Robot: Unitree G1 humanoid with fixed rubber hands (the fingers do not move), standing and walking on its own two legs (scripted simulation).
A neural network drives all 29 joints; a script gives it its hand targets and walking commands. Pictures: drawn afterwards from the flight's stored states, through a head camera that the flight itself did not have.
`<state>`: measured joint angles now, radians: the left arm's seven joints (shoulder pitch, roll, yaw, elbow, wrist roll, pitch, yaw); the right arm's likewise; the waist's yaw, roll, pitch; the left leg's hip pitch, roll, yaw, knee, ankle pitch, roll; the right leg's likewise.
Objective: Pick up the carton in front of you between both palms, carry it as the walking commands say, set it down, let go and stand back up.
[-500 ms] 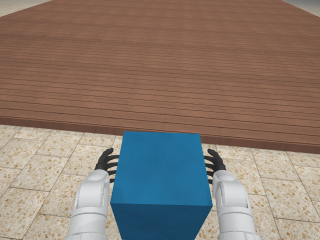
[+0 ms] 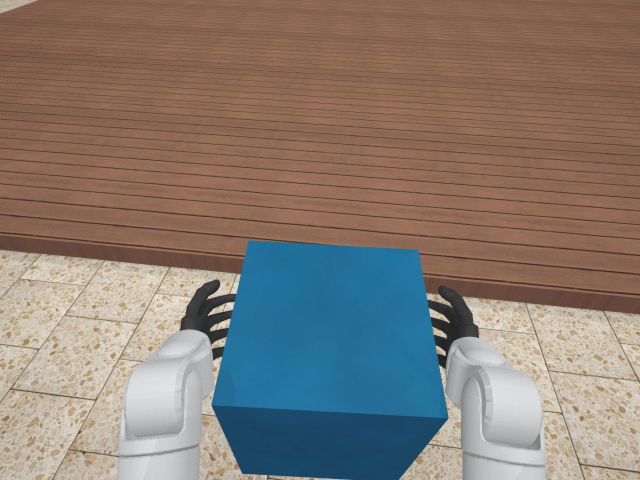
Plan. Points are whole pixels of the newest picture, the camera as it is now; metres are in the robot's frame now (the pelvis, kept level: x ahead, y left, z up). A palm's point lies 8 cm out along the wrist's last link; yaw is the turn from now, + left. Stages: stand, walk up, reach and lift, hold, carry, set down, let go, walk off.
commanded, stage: carry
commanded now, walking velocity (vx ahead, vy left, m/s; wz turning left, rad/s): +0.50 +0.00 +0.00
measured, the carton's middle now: (326, 367) +0.28 -0.01 +0.02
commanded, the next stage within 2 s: none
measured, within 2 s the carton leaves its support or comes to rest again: neither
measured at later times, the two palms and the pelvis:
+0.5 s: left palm (206, 190) +0.56 +0.18 +0.10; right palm (387, 196) +0.54 -0.12 +0.10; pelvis +0.28 +0.06 +0.02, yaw -2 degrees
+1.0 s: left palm (237, 75) +0.91 +0.17 +0.16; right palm (371, 76) +0.93 -0.13 +0.15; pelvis +0.60 +0.01 +0.02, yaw +1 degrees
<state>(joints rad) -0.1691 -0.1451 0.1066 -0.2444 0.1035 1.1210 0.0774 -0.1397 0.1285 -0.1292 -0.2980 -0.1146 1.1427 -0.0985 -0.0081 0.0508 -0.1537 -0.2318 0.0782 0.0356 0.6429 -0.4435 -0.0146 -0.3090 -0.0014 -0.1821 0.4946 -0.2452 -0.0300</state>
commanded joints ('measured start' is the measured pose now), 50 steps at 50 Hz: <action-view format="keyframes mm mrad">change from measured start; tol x32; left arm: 1 -382 -883 -688 -103 -341 41 -219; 50 -887 -642 -658 -141 -476 185 -206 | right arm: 1 -516 874 760 -119 433 47 275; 50 -900 674 670 -62 404 160 186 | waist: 1 44 -279 -139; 15 -25 241 -231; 50 52 -179 -188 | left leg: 1 -615 -14 33 333 -132 26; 13 261 -88 240 -167 269 46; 15 482 344 -533 -433 4 221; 35 310 128 191 -217 940 81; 40 -425 -37 -37 728 5 46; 50 -455 10 61 264 252 42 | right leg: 1 611 -448 667 -242 170 -236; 10 309 -247 107 -220 284 -60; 17 -431 -98 159 765 -219 10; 31 -302 -30 -45 63 189 7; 36 201 51 -132 -37 124 -18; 39 620 -429 751 -283 -79 -234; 50 399 -255 151 -238 320 -153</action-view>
